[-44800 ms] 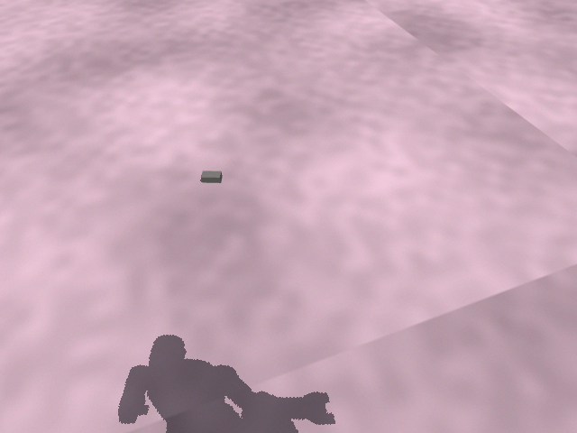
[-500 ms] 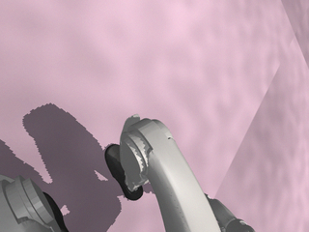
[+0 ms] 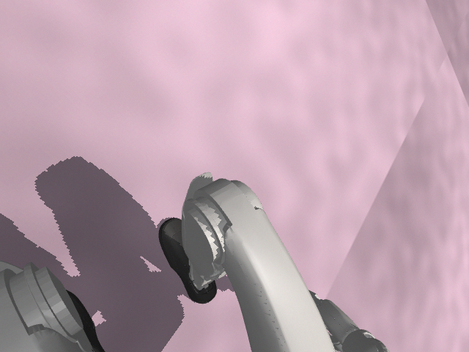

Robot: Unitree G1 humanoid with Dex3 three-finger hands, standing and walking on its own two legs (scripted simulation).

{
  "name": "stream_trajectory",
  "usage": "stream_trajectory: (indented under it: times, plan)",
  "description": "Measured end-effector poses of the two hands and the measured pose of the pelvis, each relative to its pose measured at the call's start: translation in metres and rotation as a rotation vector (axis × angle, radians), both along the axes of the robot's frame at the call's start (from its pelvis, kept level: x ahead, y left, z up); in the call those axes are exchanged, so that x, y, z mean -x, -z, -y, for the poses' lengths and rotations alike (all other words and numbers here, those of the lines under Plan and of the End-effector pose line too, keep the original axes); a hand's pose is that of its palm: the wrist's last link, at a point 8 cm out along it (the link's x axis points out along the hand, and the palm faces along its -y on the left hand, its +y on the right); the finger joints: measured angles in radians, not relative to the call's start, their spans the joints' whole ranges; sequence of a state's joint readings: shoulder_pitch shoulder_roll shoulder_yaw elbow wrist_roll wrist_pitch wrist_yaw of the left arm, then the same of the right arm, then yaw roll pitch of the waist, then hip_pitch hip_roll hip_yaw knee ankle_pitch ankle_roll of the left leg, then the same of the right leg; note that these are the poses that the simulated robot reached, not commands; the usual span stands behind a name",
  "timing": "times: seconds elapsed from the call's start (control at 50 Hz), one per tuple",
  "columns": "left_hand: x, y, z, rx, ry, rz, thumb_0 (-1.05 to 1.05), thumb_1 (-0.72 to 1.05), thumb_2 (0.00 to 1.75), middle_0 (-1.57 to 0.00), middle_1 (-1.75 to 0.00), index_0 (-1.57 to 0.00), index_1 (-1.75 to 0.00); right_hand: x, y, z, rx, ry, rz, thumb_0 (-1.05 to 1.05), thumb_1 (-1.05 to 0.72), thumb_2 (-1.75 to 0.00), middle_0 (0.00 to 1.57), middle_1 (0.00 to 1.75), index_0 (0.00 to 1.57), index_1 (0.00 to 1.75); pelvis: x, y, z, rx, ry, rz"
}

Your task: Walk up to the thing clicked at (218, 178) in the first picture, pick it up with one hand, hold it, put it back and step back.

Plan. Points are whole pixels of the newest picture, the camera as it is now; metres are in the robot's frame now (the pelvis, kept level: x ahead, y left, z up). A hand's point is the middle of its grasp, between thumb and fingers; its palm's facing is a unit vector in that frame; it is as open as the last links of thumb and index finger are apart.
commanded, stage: open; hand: left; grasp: from above
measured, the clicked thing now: out of the picture +0.52 +0.34 -0.30
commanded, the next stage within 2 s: withdraw in 0.22 s
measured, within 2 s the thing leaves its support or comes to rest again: neither
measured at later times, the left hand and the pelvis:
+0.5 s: hand out of the picture +0.52 +0.34 -0.23, palm faces -0.39 -0.12 -0.91, open 12.1 cm; pelvis +0.00 +0.00 +0.00, yaw +0 degrees
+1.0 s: hand out of the picture +0.50 +0.35 -0.11, palm faces -0.45 -0.13 -0.88, open 12.6 cm; pelvis -0.01 +0.00 +0.04, yaw +5 degrees
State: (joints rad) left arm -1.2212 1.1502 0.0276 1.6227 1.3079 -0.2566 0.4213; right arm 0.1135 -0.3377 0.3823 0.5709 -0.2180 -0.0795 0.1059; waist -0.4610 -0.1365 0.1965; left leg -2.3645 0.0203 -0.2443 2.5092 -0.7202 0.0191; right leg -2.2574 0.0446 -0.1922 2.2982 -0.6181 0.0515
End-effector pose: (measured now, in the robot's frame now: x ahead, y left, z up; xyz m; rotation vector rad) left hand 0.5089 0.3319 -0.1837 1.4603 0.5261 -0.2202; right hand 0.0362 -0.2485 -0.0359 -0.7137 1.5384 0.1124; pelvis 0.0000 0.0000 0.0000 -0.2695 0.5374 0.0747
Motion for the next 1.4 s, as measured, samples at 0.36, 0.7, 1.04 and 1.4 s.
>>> stream_trajectory:
  times: [0.36, 0.7, 1.04, 1.4]
  plan:
    - [-0.001, 0.002, -0.001, -0.009, -0.012, 0.000, 0.00, -0.08, 0.64, -0.40, -0.69, -0.43, -0.67, 0.006, 0.003, -0.006, -0.010, 0.007, -0.006, 0.00, -0.89, -0.89, 0.20, 0.30, 0.20, 0.30, 0.001, 0.002, -0.001, 0.006, 0.002, -0.002]
    - [-0.024, -0.084, -0.035, -0.079, -0.143, 0.150, 0.00, -0.30, 0.81, -0.30, -0.79, -0.30, -0.80, -0.013, -0.001, 0.005, -0.048, 0.063, 0.040, 0.00, -0.90, -0.90, 0.20, 0.30, 0.20, 0.30, -0.006, -0.009, 0.001, -0.009, -0.009, -0.069]
    - [0.005, -0.131, -0.019, -0.006, -0.048, -0.008, 0.00, -0.26, 0.81, -0.32, -0.78, -0.31, -0.79, -0.031, -0.018, 0.020, 0.020, 0.070, 0.099, 0.00, -0.90, -0.90, 0.20, 0.30, 0.20, 0.30, 0.010, -0.037, 0.002, -0.039, -0.058, -0.065]
    - [-0.003, -0.126, -0.030, -0.069, -0.106, -0.001, 0.00, -0.18, 0.74, -0.40, -0.69, -0.39, -0.70, 0.011, 0.006, 0.008, -0.008, 0.158, 0.025, 0.00, -0.90, -0.90, 0.20, 0.30, 0.20, 0.30, 0.011, -0.020, 0.003, -0.053, -0.050, -0.068]
